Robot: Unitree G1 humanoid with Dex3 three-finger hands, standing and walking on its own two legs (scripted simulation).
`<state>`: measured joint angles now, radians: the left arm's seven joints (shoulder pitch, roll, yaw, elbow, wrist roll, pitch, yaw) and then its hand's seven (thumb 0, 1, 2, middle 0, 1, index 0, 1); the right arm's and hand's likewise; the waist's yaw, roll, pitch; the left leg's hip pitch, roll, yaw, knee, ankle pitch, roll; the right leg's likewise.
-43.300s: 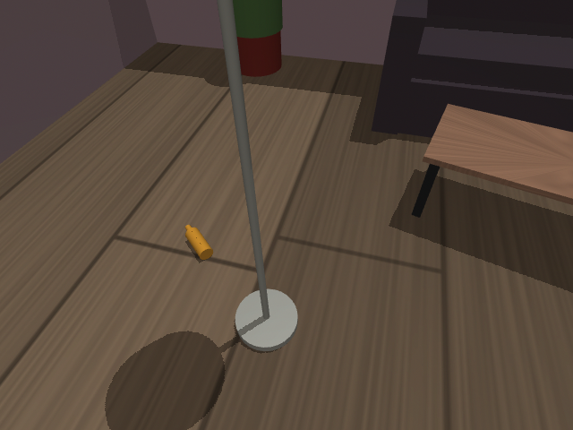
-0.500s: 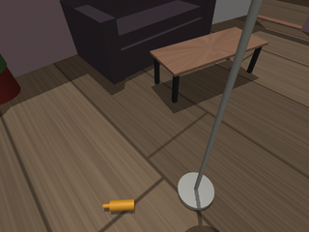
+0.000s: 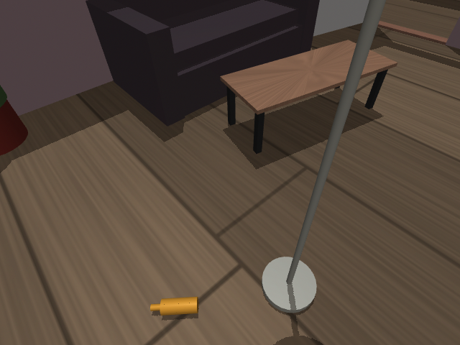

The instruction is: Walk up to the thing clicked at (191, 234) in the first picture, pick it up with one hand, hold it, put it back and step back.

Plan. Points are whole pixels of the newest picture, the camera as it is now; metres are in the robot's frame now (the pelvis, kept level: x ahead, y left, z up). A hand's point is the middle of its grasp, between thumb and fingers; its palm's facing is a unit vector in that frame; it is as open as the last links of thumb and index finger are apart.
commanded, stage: stand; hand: left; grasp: from above
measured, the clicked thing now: (174, 306) +0.46 +0.27 -0.75
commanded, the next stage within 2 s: step back in 0.72 s
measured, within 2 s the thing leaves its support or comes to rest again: neither
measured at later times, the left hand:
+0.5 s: hand out of the picture +0.07 +0.24 -0.16, palm faces +0.01 -0.94 -0.34, open 7.4 cm
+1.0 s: hand out of the picture +0.10 +0.29 -0.17, palm faces -0.02 -0.92 -0.39, open 7.4 cm
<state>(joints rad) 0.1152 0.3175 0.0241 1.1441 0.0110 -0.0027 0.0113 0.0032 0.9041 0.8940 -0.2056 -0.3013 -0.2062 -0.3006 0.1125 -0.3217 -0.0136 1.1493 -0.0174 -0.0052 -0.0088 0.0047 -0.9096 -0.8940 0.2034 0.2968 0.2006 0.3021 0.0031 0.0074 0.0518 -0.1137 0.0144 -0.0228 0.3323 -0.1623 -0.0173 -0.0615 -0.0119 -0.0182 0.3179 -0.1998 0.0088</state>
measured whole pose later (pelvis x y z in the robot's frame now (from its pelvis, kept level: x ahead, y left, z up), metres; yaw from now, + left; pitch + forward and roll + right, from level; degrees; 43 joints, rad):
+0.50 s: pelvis +0.01 +0.00 +0.00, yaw +0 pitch -2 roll +0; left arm 0.12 0.33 0.02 1.14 0.01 0.00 0.00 0.00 0.90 0.89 -0.21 -0.30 -0.21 -0.30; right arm 0.12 -0.33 -0.01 1.15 -0.02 -0.01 0.00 0.01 -0.91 -0.89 0.20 0.30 0.20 0.30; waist 0.00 0.01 0.05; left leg -0.12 0.02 -0.02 0.32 -0.16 -0.02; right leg -0.07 -0.01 -0.02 0.32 -0.21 0.00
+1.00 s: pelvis -0.02 +0.02 -0.02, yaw +0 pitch -1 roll +0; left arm 0.05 0.39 0.05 0.95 0.01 0.04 0.01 0.00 0.90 0.89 -0.21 -0.30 -0.21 -0.30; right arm 0.10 -0.40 -0.06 0.98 0.00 0.04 0.01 0.00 -0.91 -0.89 0.20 0.30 0.20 0.30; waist -0.02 -0.02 0.15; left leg -0.30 -0.03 -0.03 0.71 -0.31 0.04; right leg -0.28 -0.05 0.00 0.61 -0.31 0.02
